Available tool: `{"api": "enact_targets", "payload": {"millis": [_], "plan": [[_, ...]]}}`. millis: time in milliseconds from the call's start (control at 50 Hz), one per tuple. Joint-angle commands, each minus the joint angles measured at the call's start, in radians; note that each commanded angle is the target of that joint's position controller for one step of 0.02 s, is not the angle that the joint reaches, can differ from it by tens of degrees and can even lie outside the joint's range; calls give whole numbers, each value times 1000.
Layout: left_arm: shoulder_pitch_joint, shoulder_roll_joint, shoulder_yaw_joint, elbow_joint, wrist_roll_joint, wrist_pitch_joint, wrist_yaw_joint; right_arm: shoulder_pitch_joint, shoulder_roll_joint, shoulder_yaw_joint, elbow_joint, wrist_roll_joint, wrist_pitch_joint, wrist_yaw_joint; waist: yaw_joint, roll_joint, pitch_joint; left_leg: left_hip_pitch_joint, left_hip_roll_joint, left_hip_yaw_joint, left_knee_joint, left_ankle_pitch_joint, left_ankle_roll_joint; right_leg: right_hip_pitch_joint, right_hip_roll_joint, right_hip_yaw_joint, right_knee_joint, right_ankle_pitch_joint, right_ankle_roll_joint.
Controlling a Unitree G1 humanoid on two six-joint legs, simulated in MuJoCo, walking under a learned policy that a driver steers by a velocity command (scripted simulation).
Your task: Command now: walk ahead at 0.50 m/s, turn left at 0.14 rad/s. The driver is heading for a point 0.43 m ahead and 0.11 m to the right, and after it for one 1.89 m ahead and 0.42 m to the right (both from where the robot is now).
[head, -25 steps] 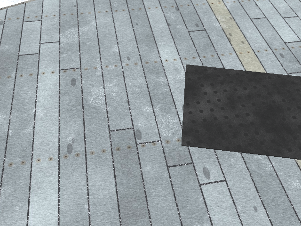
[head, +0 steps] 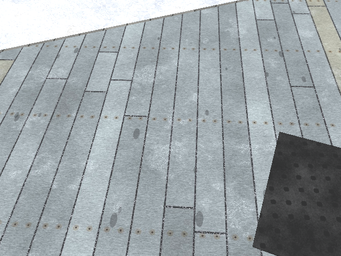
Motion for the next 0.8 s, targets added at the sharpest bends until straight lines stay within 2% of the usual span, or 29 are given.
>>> {"api": "enact_targets", "payload": {"millis": [20, 100, 140, 180, 220, 240, 260, 280, 300, 320, 340, 360, 380, 400, 420, 440, 480, 520, 560, 580, 620, 680, 700, 720, 740, 760, 780, 800], "plan": [[-31, 169, 35, -53, -10, -12, 10, -57, -31, -1, -88, -6, -18, 4, -10, -115, -15, -112, 48, -3, -154, 113, -19, 93, -270, 235, -191, 192, -183], [20, 185, 33, -25, -19, 1, 13, -174, -17, 9, -110, 3, -27, 18, 31, -117, 5, -42, 21, 32, -368, 304, -22, 89, -237, 140, -192, 226, -151], [71, 183, 30, -2, -25, 11, 13, -239, -20, 9, -132, 7, -32, 25, 51, -113, 24, -11, 1, 38, -430, 328, -23, 96, -247, 155, -174, 230, -148], [95, 193, 32, 12, -29, 22, 15, -278, -32, 5, -148, 10, -40, 35, 50, -119, 38, 4, -15, 32, -481, 300, -13, 133, -268, 185, -141, 233, -141], [91, 214, 39, 17, -30, 33, 23, -257, -60, -5, -147, 10, -50, 39, 17, -132, 31, 71, -26, 23, -531, 252, 5, 158, -290, 217, -93, 260, -122], [75, 225, 42, 16, -31, 37, 26, -202, -78, -15, -132, 8, -53, 37, -24, -136, 4, 168, -40, 36, -564, 244, 20, 148, -281, 211, -37, 335, -108], [67, 214, 38, 12, -29, 38, 27, -89, -115, -35, -97, 1, -54, 29, -82, -122, -66, 350, -51, 50, -590, 248, 45, 110, -236, 180, 84, 433, -83], [46, 170, 20, -11, -15, 32, 25, 74, -169, -55, -68, -16, -53, 17, -161, -87, -196, 623, 57, -38, -540, 269, 96, -34, -182, 143, 312, 335, -47], [128, 60, -11, -40, -1, 17, 25, 193, -262, -77, -55, -34, -40, 6, -160, 142, -359, 987, 317, -378, -541, 241, 206, -374, -45, 48, 679, -110, 24], [163, 94, -7, -36, -30, 3, 23, 210, -212, -65, -41, -24, -31, 10, -156, 245, -429, 982, 393, -637, -665, 54, 282, -515, -34, 126, 855, -421, 33], [88, 181, 20, -43, -50, 5, 23, 151, -142, -44, -39, -13, -30, 10, -155, 137, -254, 850, 345, -513, -699, -31, 240, -585, -91, 140, 924, -359, 31], [27, 180, 24, -57, -48, 10, 23, 89, -104, -31, -39, -7, -31, 11, -134, 101, -154, 720, 299, -379, -730, -21, 207, -583, -129, 116, 911, -273, 31], [1, 164, 26, -61, -37, 20, 26, 29, -73, -20, -34, -9, -35, 16, -103, 67, -86, 600, 257, -289, -773, 31, 190, -550, -155, 106, 873, -212, 36], [-2, 149, 32, -56, -27, 35, 29, -13, -43, -13, -29, -15, -44, 21, -74, 62, -34, 507, 211, -200, -815, 96, 164, -503, -176, 114, 833, -162, 34], [27, 120, 28, -58, -30, 48, 27, -39, -56, -18, -21, -20, -51, 20, -43, 99, -27, 444, 216, -155, -848, 139, 172, -451, -187, 113, 822, -128, 44], [27, 98, 24, -60, -30, 58, 25, -51, -54, -22, -12, -18, -60, 21, -34, 81, -14, 411, 214, -111, -871, 201, 180, -438, -194, 111, 811, -109, 53], [-9, 93, 28, -82, -27, 69, 27, -62, -71, -30, 6, -26, -69, 14, -21, 41, 13, 390, 214, -27, -885, 346, 187, -462, -190, 116, 765, -53, 68], [-46, 84, 26, -108, -14, 70, 21, -71, -95, -36, 19, -26, -65, 3, -17, 22, 24, 389, 197, 80, -859, 559, 178, -456, -178, 95, 637, 39, 79], [-102, 62, 16, -132, -9, 64, 3, -73, -120, -42, 27, -23, -53, -11, -35, 20, 18, 374, 164, 174, -839, 621, 158, -383, -158, 43, 474, 165, 73], [-138, 57, 14, -148, -7, 63, -6, -59, -131, -44, 34, -19, -47, -17, -52, 17, 12, 383, 165, 193, -829, 638, 153, -356, -146, 23, 415, 213, 69], [-174, 71, 19, -178, -8, 67, -23, -37, -153, -51, 49, -7, -35, -24, -61, 20, -8, 443, 188, 202, -796, 652, 143, -333, -136, 14, 343, 226, 54], [-177, 119, 39, -211, -1, 79, -38, -46, -181, -63, 56, 22, -12, -30, -41, 35, -27, 527, 222, 206, -681, 715, 116, -308, -108, -9, 288, 103, 11], [-140, 138, 50, -210, 2, 82, -39, -56, -189, -68, 54, 30, -4, -33, -18, 39, -48, 536, 217, 212, -599, 781, 102, -257, -81, -31, 265, 63, -8], [-53, 168, 68, -191, 2, 81, -36, -66, -182, -67, 51, 35, 5, -36, 29, 16, -90, 521, 183, 233, -454, 789, 74, -141, -42, -52, 194, 100, -35], [36, 229, 95, -170, 4, 80, -18, -17, -154, -57, 56, 22, 7, -33, 60, -71, -146, 441, 110, 257, -238, 650, 18, 30, -31, -13, 122, 325, -72], [42, 334, 112, -187, 1, 86, 9, 62, -57, -24, 29, -47, 4, -24, -12, -337, -220, 134, -7, 256, 103, -141, -58, 292, -271, 306, 200, 859, -186], [2, 341, 100, -242, 18, 78, 3, 122, -70, -11, 17, -36, -2, -9, -31, -335, -422, -60, -135, 50, 368, -460, -86, 450, -453, 705, 112, 722, -402], [-29, 270, 86, -264, 9, 75, -7, 38, -147, -29, 24, -3, 0, -2, 24, -153, -407, -96, -78, -49, 389, -364, -66, 394, -398, 618, 58, 562, -357]]}}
